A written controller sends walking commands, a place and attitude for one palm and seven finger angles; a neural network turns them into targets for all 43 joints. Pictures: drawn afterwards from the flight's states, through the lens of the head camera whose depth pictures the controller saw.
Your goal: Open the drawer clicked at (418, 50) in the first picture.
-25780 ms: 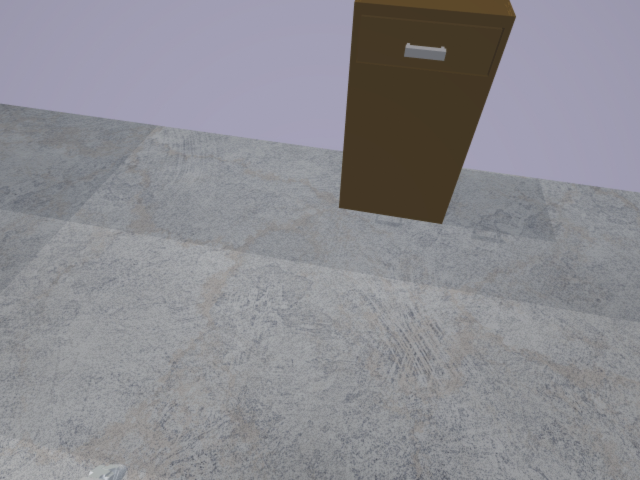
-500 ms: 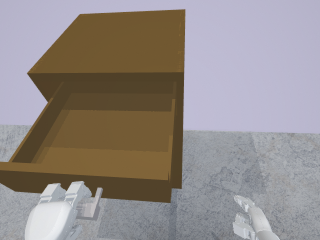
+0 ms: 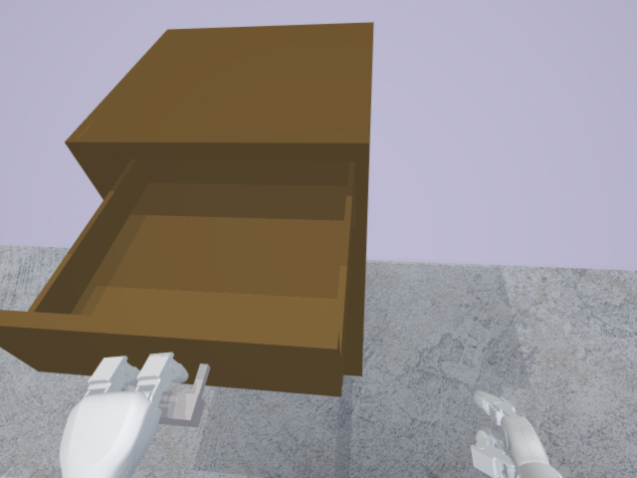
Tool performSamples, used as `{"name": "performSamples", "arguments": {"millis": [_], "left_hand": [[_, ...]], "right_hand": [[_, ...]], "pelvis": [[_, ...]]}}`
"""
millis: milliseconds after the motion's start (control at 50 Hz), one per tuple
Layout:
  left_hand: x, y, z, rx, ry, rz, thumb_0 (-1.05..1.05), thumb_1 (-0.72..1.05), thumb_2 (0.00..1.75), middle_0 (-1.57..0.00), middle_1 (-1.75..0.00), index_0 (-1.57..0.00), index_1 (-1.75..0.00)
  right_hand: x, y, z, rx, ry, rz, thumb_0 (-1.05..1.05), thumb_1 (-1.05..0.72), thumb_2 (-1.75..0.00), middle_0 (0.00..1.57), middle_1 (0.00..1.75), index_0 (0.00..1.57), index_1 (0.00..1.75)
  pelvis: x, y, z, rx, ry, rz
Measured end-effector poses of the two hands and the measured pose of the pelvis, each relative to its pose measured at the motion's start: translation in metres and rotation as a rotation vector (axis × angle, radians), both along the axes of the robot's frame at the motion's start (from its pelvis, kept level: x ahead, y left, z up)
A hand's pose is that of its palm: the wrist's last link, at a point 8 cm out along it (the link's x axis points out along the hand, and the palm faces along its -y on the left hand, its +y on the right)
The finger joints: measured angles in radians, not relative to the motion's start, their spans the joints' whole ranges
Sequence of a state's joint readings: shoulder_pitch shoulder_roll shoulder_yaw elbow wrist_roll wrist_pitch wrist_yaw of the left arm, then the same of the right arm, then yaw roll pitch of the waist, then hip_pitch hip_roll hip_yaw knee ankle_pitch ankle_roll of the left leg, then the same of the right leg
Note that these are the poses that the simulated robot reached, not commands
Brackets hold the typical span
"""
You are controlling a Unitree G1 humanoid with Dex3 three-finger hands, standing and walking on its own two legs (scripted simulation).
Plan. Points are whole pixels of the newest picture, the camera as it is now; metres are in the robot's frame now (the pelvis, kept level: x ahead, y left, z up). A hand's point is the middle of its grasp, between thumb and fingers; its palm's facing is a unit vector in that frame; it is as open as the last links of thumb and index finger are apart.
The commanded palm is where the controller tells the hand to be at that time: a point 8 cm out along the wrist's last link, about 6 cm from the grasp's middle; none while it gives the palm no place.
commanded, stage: lift the hand off the handle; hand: left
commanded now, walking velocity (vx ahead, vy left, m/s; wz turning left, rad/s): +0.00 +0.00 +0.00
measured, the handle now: (153, 386) +0.21 +0.22 +0.04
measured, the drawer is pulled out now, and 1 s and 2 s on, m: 0.30 0.28 0.28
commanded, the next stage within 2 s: draw the hand back to the body in 1.34 s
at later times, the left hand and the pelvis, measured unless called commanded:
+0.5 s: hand (124, 404) +0.18 +0.23 +0.06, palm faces +0.03 -0.13 -0.99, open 13.3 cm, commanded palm +0.16 +0.23 +0.14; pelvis +0.01 +0.01 +0.02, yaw -1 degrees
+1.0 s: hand (85, 366) +0.19 +0.24 +0.14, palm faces +0.13 -0.17 -0.98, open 13.8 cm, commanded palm +0.15 +0.23 +0.21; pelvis +0.02 +0.04 +0.03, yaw -1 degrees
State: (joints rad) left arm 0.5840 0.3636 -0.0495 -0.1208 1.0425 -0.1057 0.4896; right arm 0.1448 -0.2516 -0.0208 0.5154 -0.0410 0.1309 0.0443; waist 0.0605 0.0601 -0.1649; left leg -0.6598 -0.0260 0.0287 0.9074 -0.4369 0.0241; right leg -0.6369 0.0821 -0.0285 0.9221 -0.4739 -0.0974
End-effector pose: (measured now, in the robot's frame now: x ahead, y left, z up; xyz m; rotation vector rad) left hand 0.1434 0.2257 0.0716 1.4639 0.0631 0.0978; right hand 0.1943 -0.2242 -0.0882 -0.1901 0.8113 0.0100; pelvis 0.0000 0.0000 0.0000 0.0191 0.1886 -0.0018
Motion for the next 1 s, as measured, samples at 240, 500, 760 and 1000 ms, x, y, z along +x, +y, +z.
{"name": "performSamples", "arguments": {"millis": [240, 500, 760, 1000], "left_hand": [[0.012, 0.002, 0.008, -0.006, 0.027, -0.021, 0.0, -0.49, 0.3, -0.36, -1.21, -0.37, -1.22], [0.019, 0.011, 0.044, -0.023, -0.006, -0.028, 0.0, -0.49, 0.3, -0.34, -1.2, -0.42, -1.22], [0.018, 0.012, 0.079, -0.059, -0.038, -0.025, 0.0, -0.49, 0.3, -0.34, -1.21, -0.41, -1.23], [0.022, 0.018, 0.121, -0.065, -0.108, -0.029, 0.0, -0.5, 0.3, -0.32, -1.2, -0.34, -1.2]], "right_hand": [[-0.005, 0.011, 0.006, 0.011, -0.002, -0.013, 0.01, -0.9, -0.9, 0.2, 0.3, 0.2, 0.3], [0.007, 0.016, 0.025, 0.013, -0.05, -0.015, 0.01, -0.9, -0.9, 0.2, 0.3, 0.2, 0.3], [0.03, 0.042, 0.041, 0.052, -0.092, 0.036, 0.01, -0.9, -0.9, 0.19, 0.3, 0.2, 0.3], [0.039, 0.069, 0.055, 0.102, -0.12, 0.08, 0.01, -0.9, -0.9, 0.19, 0.3, 0.2, 0.3]], "pelvis": [[-0.003, 0.001, 0.008, -0.007, -0.039, 0.004], [0.006, 0.012, 0.02, -0.015, -0.069, -0.007], [0.016, 0.026, 0.028, -0.026, -0.099, -0.014], [0.018, 0.038, 0.034, -0.036, -0.138, -0.014]]}}
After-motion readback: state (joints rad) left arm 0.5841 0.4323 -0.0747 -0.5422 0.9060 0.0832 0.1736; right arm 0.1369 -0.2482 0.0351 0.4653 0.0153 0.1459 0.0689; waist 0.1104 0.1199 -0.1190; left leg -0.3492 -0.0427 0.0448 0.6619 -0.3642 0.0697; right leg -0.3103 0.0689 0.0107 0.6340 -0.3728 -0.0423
